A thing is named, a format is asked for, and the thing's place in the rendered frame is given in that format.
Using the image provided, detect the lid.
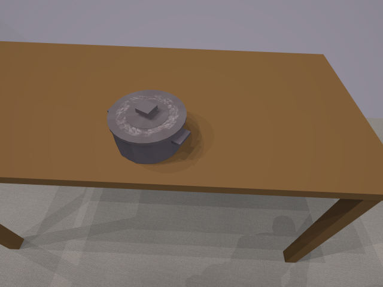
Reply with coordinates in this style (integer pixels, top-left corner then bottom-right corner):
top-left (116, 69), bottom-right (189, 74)
top-left (107, 90), bottom-right (187, 145)

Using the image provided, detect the table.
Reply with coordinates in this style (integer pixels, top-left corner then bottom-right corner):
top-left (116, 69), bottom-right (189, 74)
top-left (0, 41), bottom-right (383, 263)

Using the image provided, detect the knob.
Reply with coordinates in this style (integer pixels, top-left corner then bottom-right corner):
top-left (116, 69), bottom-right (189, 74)
top-left (135, 100), bottom-right (158, 118)

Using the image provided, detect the pot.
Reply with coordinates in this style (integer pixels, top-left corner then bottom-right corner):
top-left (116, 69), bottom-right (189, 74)
top-left (107, 109), bottom-right (191, 164)

